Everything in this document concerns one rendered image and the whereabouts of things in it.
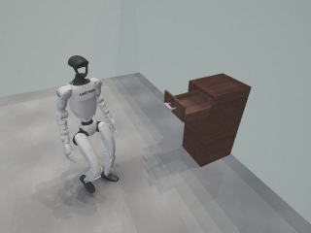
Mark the handle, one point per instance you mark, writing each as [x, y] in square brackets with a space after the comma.
[166, 105]

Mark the cabinet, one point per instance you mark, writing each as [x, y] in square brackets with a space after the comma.
[210, 138]

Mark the robot right upper arm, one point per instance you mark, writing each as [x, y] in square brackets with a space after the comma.
[63, 94]

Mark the robot right forearm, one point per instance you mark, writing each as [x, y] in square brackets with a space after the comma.
[63, 129]

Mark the robot foot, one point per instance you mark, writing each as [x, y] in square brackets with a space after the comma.
[110, 177]
[88, 185]

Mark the robot right hand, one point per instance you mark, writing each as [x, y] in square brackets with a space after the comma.
[69, 150]

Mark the drawer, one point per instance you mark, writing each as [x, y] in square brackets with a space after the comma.
[189, 106]

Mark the robot left foot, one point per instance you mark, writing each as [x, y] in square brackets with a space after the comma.
[110, 177]

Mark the robot left hand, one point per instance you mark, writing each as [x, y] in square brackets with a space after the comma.
[113, 125]

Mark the robot right foot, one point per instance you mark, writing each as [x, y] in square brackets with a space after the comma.
[88, 185]

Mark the robot left upper arm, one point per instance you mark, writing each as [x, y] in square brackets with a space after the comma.
[98, 84]

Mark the robot left forearm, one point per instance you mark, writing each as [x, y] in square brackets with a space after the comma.
[104, 110]

